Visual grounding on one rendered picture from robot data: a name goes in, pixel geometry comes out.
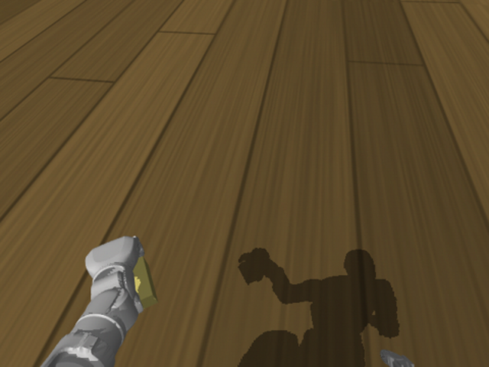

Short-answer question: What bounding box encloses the left robot arm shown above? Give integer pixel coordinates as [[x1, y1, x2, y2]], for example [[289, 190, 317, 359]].
[[40, 263, 138, 367]]

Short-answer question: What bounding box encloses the small box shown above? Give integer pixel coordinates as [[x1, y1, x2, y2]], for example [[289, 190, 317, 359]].
[[133, 256, 158, 309]]

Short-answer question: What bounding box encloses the left robot hand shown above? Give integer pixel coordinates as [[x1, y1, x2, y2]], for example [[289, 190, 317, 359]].
[[86, 236, 144, 313]]

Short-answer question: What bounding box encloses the right robot hand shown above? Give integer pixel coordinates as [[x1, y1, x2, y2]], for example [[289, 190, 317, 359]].
[[380, 349, 414, 367]]

